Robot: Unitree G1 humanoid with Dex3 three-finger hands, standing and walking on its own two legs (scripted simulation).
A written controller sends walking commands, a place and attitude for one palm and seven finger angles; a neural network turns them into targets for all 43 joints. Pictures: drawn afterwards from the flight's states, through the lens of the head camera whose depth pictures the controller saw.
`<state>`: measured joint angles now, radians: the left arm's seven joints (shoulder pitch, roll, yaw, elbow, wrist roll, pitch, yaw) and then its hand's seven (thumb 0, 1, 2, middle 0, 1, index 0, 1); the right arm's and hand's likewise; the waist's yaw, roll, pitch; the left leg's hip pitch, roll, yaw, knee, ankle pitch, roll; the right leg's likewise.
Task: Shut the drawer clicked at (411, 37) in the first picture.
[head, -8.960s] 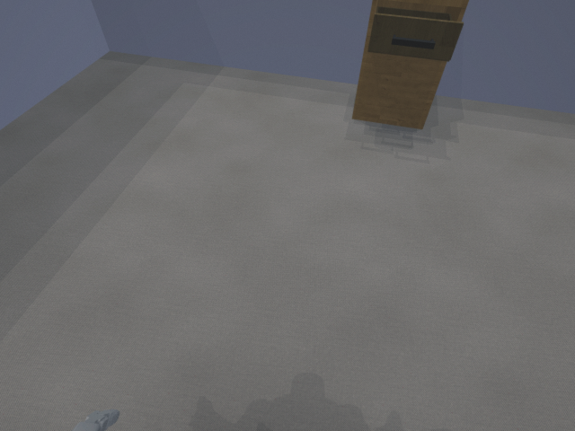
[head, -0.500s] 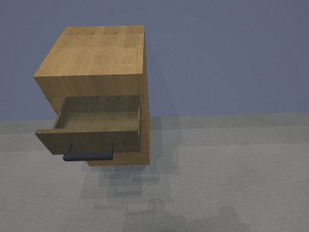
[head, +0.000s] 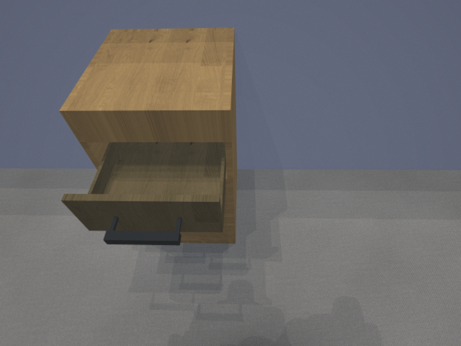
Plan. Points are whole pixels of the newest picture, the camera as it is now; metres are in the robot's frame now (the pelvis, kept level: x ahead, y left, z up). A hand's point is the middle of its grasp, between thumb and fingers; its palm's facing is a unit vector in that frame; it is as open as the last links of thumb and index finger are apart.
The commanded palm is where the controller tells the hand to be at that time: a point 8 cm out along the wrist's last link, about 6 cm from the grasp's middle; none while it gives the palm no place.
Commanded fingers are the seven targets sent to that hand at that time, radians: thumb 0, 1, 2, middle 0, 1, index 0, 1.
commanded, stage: come to a stop and stand still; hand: left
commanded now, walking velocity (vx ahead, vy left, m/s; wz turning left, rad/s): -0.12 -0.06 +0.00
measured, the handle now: (145, 229) +0.40 +0.26 -0.18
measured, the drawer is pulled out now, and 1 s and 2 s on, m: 0.19 0.19 0.19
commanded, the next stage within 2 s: look again from close up in 1.84 s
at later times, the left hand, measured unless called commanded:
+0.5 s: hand out of the picture +0.03 +0.16 -0.16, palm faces +0.03 -0.97 -0.22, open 7.2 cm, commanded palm none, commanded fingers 0.00 0.90 0.90 -0.20 -0.30 -0.20 -0.30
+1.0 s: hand out of the picture -0.04 +0.20 -0.17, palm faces +0.04 -0.98 -0.18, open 7.4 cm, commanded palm none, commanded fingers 0.00 0.90 0.90 -0.20 -0.30 -0.20 -0.30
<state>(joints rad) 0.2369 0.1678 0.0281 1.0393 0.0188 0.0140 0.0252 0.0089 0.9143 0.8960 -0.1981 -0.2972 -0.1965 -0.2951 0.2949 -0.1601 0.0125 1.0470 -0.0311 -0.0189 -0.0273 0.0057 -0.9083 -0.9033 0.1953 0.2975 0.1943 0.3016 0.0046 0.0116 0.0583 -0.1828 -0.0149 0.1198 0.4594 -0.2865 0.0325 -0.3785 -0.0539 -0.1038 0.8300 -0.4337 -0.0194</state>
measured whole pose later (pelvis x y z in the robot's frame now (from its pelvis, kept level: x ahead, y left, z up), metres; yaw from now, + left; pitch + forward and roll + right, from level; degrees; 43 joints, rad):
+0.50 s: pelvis +0.01 -0.02 +0.01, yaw +0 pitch -1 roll +1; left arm 0.25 0.16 0.00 1.09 0.01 -0.01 0.03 0.00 0.94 0.90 -0.20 -0.30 -0.20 -0.30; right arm 0.29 -0.14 0.02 1.12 -0.01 -0.01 -0.04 0.01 -0.92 -0.90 0.19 0.30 0.19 0.30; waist 0.00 0.01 0.03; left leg -0.11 0.07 0.07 0.39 -0.24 -0.05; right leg -0.17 0.03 -0.12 0.43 -0.24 -0.08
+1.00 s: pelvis -0.03 +0.04 +0.00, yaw +0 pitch -1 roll +0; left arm 0.34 0.13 0.00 1.08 0.02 0.00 0.03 0.01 0.91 0.90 -0.20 -0.30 -0.20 -0.30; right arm 0.35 -0.12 0.02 1.08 -0.02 0.00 -0.02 0.01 -0.91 -0.90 0.20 0.30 0.20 0.30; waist 0.00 0.00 0.00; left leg -0.23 -0.03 0.09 0.47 -0.23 0.06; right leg -0.26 -0.05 -0.08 0.49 -0.20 -0.01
